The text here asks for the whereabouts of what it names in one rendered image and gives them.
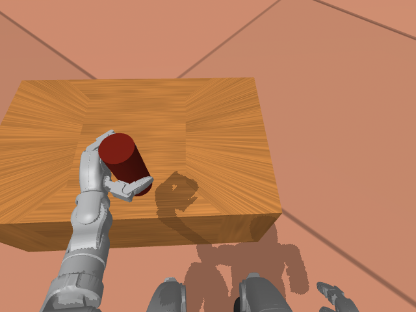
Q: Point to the right robot hand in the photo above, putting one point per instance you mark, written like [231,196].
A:
[336,297]

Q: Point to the can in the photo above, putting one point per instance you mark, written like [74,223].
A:
[119,152]

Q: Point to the left robot hand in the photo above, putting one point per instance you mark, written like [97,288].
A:
[95,175]

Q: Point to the left robot arm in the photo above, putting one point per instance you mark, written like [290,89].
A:
[78,286]

